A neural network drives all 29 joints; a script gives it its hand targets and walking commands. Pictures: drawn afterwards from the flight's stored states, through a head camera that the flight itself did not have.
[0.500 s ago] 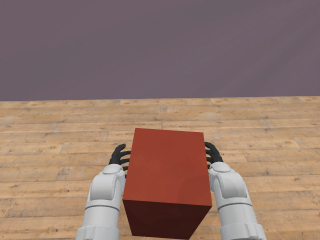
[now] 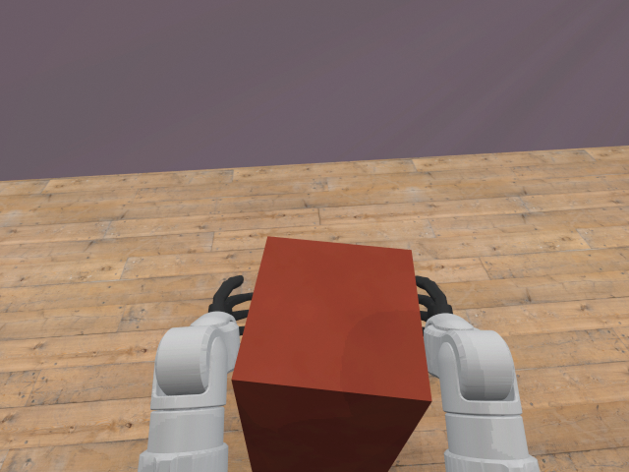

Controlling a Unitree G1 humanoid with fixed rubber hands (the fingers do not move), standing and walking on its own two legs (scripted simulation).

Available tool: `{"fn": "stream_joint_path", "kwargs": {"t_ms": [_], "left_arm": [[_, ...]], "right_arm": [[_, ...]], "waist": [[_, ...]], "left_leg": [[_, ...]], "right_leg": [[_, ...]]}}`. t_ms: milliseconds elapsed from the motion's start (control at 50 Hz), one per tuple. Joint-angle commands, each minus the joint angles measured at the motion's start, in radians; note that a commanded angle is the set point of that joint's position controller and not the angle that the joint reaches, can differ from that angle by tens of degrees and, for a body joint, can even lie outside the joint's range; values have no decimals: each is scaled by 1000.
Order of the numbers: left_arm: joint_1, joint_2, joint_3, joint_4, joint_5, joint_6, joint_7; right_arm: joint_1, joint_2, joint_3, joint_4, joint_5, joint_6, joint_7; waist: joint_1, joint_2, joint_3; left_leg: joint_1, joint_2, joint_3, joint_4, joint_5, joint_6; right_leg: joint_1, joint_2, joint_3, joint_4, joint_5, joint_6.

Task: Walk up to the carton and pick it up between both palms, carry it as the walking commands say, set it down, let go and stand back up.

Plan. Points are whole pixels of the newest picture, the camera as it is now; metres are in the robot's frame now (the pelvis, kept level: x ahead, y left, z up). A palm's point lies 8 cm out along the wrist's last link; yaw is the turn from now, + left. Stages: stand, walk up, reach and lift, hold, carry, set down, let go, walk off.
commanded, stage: carry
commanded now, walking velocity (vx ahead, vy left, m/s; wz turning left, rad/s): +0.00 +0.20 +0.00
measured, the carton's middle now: (325, 373) +0.25 +0.00 +0.01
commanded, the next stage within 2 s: none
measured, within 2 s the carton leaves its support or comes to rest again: neither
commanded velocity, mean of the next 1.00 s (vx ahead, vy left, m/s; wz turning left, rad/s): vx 0.00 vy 0.20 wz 0.00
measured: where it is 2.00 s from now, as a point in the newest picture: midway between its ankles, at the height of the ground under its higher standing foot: outside the picture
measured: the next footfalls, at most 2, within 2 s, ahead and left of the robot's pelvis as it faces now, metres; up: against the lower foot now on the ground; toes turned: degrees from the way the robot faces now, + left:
right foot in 0.26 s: +0.04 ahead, -0.07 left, +0.00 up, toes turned -13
left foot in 0.48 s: +0.05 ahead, +0.18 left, +0.00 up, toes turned +2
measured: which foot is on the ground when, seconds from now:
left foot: down 0.00-0.28, up 0.30-0.46, down 0.48-0.78, up 0.80-0.94, down 0.96-1.00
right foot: down 0.00-0.06, up 0.08-0.24, down 0.26-0.50, up 0.52-0.74, down 0.76-1.00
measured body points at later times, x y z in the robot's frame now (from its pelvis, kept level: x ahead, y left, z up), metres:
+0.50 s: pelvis -0.05 +0.09 +0.01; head -0.04 +0.10 +0.46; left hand +0.25 +0.20 +0.07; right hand +0.23 -0.06 +0.08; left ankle +0.01 +0.18 -0.71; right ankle +0.00 -0.06 -0.70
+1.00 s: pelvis -0.10 +0.22 +0.02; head -0.10 +0.23 +0.47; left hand +0.20 +0.32 +0.08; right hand +0.17 +0.06 +0.08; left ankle -0.04 +0.31 -0.71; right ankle -0.09 +0.06 -0.70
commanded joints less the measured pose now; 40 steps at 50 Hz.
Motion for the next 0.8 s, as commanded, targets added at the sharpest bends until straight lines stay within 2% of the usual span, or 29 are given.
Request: {"fn": "stream_joint_path", "kwargs": {"t_ms": [0, 20, 40, 60, 80, 100, 160, 180, 200, 220, 240, 260, 280, 300, 340, 400, 420, 460, 480, 500, 520, 540, 580, 600, 680, 700, 740, 760, 780], "left_arm": [[-672, -983, -650, -235, -398, -24, -297], [-699, -979, -655, -274, -386, -24, -293], [-739, -978, -663, -277, -384, -19, -295], [-700, -958, -663, -267, -396, -15, -289], [-798, -990, -729, -306, -445, -20, -290], [-715, -990, -701, -254, -432, -25, -293], [-698, -981, -713, -231, -436, -15, -297], [-713, -948, -716, -270, -422, -15, -298], [-644, -958, -696, -216, -415, -10, -297], [-745, -1003, -721, -249, -444, -11, -299], [-592, -973, -679, -182, -415, -11, -292], [-629, -961, -674, -196, -398, -13, -294], [-590, -970, -683, -173, -388, -26, -301], [-578, -973, -664, -165, -384, -26, -303], [-594, -976, -653, -212, -362, -44, -289], [-662, -993, -681, -260, -387, -56, -288], [-616, -989, -675, -252, -373, -50, -284], [-629, -984, -689, -278, -362, -55, -274], [-569, -988, -684, -268, -341, -50, -276], [-630, -970, -690, -330, -367, -53, -284], [-698, -966, -707, -296, -379, -51, -295], [-694, -977, -720, -329, -409, -57, -290], [-675, -988, -746, -282, -443, -39, -297], [-762, -991, -781, -368, -466, -43, -292], [-639, -983, -748, -244, -438, -37, -287], [-646, -966, -718, -252, -428, -37, -285], [-633, -995, -697, -229, -407, -39, -295], [-572, -986, -706, -241, -396, -48, -302], [-581, -1020, -718, -211, -399, -50, -305]], "right_arm": [[-678, 1115, 688, -173, 499, -36, 280], [-667, 1128, 671, -163, 491, -33, 296], [-627, 1121, 653, -117, 467, -36, 303], [-526, 1086, 629, -90, 459, -40, 291], [-616, 1095, 646, -154, 460, -46, 288], [-594, 1070, 628, -183, 449, -48, 284], [-602, 1078, 631, -151, 414, -29, 272], [-475, 1084, 633, -71, 387, -30, 273], [-536, 1046, 623, -151, 404, -39, 272], [-579, 1061, 625, -153, 416, -36, 279], [-485, 1041, 611, -116, 397, -30, 270], [-457, 1068, 605, -6, 397, -23, 280], [-537, 1055, 639, -125, 407, -37, 280], [-513, 1093, 648, -57, 418, -30, 281], [-580, 1076, 688, -149, 464, -47, 296], [-644, 1066, 689, -200, 489, -57, 291], [-608, 1070, 674, -182, 474, -54, 291], [-570, 1071, 657, -147, 469, -51, 289], [-603, 1059, 676, -235, 468, -62, 297], [-545, 1047, 671, -168, 466, -56, 292], [-649, 1069, 678, -235, 460, -61, 296], [-543, 1066, 659, -187, 455, -53, 300], [-558, 1053, 626, -216, 416, -49, 286], [-503, 1081, 625, -159, 398, -52, 276], [-529, 1027, 614, -204, 402, -63, 275], [-476, 1032, 616, -116, 388, -60, 273], [-522, 1038, 616, -150, 400, -65, 273], [-459, 1048, 637, -112, 387, -60, 274], [-589, 1063, 675, -195, 424, -58, 281]], "waist": [[10, -279, -340], [5, -210, -365], [-15, -60, -410], [-33, 257, -342], [-20, 255, -339], [-16, 216, -326], [-3, 58, -348], [-9, 99, -375], [-13, 151, -390], [9, 148, -409], [14, 34, -411], [16, -38, -364], [10, -242, -380], [21, -275, -374], [21, -145, -367], [23, -220, -330], [24, -203, -345], [17, -128, -355], [10, 16, -376], [-1, 206, -342], [-12, 224, -371], [-11, 143, -355], [-12, 112, -376], [-11, 85, -437], [-16, 125, -415], [-11, 96, -456], [10, 46, -446], [21, -122, -421], [24, -355, -349]], "left_leg": [[157, 20, 8, -171, 36, -12], [274, -6, 35, -188, 65, 12], [324, 46, -43, -318, 42, 59], [304, 239, -326, -600, -28, 113], [292, 325, -353, -571, 55, 176], [272, 329, -327, -569, 104, 181], [276, 239, -96, -406, 402, 184], [284, 228, -113, -381, 514, 185], [290, 229, -101, -367, 550, 185], [303, 228, -82, -317, 611, 175], [264, 197, -47, -222, 614, 152], [97, 167, -54, -165, 497, 84], [-80, 74, 6, -71, 139, 39], [-180, 57, 0, 95, -39, 8], [-180, 87, -56, 138, -11, -2], [-13, 31, 53, -56, 26, -29], [45, 24, 64, -106, 37, -27], [219, 24, 89, -398, 132, -15], [293, 134, -81, -538, 175, 30], [291, 286, -263, -553, 314, 104], [353, 329, -314, -543, 343, 172], [393, 333, -249, -506, 398, 196], [416, 289, -172, -454, 492, 205], [460, 282, -162, -419, 580, 210], [446, 259, -138, -454, 503, 197], [477, 274, -146, -433, 614, 195], [246, 228, -89, -394, 597, 121], [70, 141, -32, -378, 351, 37], [-95, 77, 41, -163, 73, 0]], "right_leg": [[189, -239, 226, -337, -3, -122], [48, -163, 138, -300, -147, -78], [20, -66, 19, -133, -135, -68], [-87, 83, -114, 126, -224, -18], [-107, 50, -104, 254, -318, -20], [-152, 36, -75, 358, -334, -30], [11, 13, -124, 200, -228, -32], [60, 57, -159, 89, -238, -35], [102, 72, -178, 55, -197, -40], [176, 39, -156, -116, -91, -45], [278, -39, -103, -264, -2, -32], [403, -195, 88, -291, 138, -60], [514, -364, 276, -237, 516, -180], [550, -437, 348, -272, 549, -263], [510, -429, 330, -305, 395, -267], [395, -281, 86, -273, 341, -168], [366, -291, 92, -289, 260, -161], [315, -208, -6, -159, 154, -103], [203, -113, -79, -56, 15, -53], [83, 19, -223, 91, -203, 12], [-12, 17, -139, 244, -388, 0], [-70, 5, -130, 307, -384, 7], [-102, -4, -113, 363, -318, -21], [-68, -4, -110, 258, -319, -22], [32, 29, -133, 53, -292, -30], [116, 41, -164, -111, -227, -45], [394, -75, -71, -253, -34, -63], [511, -173, 57, -310, -105, -117], [512, -382, 329, -378, -32, -206]]}}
